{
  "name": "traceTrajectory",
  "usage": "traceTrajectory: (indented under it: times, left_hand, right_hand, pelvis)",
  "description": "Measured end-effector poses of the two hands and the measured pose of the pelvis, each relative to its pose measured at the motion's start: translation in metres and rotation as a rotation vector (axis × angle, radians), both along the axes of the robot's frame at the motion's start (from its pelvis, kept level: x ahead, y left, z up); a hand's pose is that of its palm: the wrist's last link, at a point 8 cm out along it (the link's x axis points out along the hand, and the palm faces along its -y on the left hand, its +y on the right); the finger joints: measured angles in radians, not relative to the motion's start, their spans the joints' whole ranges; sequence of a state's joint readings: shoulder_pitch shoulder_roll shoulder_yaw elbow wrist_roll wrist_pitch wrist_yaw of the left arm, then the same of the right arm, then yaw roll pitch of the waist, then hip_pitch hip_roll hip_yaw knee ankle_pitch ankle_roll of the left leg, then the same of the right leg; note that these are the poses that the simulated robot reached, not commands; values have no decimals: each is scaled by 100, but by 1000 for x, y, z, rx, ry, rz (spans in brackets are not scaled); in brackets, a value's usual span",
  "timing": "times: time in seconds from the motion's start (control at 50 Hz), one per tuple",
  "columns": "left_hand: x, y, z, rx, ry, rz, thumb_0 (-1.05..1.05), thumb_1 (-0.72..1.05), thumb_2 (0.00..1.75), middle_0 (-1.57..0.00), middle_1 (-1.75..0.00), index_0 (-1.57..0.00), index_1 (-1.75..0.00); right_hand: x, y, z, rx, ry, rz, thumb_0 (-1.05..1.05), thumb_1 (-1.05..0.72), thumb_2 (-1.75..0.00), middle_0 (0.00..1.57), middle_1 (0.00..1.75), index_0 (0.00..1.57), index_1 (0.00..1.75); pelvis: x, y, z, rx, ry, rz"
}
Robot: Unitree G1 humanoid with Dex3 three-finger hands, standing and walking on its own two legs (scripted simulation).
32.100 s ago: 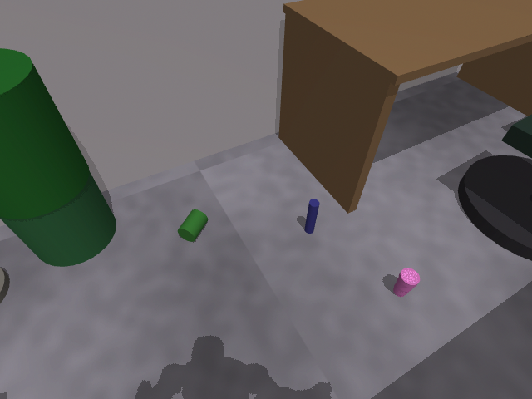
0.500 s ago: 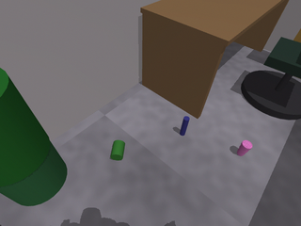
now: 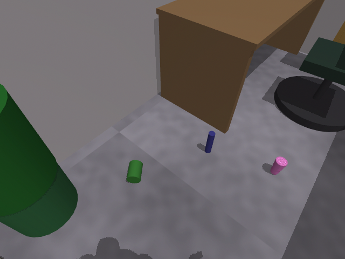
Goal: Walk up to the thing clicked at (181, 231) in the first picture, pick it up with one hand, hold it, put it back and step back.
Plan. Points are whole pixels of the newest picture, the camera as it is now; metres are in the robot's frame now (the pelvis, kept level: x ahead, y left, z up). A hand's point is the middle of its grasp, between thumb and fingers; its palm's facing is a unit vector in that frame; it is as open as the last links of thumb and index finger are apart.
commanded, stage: stand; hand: left
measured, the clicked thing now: (134, 171) +0.75 +0.24 -0.74
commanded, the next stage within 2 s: walk up in 0.74 s
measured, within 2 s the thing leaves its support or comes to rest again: neither
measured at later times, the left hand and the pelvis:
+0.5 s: hand out of the picture +0.07 +0.24 -0.16, palm faces -0.05 -0.94 -0.34, open 7.4 cm; pelvis -0.01 -0.01 +0.00, yaw +0 degrees
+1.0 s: hand out of the picture +0.06 +0.30 -0.17, palm faces +0.03 -0.94 -0.35, open 7.4 cm; pelvis +0.05 +0.02 -0.01, yaw +1 degrees
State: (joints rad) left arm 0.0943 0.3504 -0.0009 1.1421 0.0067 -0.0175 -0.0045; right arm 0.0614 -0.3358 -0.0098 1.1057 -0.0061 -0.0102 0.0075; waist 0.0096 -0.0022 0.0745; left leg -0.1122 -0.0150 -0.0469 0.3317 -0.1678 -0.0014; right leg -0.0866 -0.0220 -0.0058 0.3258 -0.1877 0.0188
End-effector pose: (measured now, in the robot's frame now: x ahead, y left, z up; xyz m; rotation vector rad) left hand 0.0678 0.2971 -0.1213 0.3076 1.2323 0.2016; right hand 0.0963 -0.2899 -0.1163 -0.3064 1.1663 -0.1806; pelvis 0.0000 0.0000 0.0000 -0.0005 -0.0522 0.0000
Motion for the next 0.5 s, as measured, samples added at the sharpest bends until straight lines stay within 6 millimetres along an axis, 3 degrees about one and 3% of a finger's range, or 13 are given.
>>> traceTrajectory:
  times: [0.28,0.5]
  left_hand:
    - [-5,-9,0,1,14,-21,1,90,90,-20,-30,-20,-29]
    - [0,-12,2,7,3,-32,1,90,90,-20,-30,-20,-29]
  right_hand:
    - [-43,-15,-6,-5,93,-36,1,-91,-90,20,30,20,30]
    - [-50,-20,-7,-5,102,-43,1,-91,-90,20,30,20,30]
  pelvis:
    - [-6,-9,0,0,10,-4]
    - [-5,-13,0,0,12,-8]
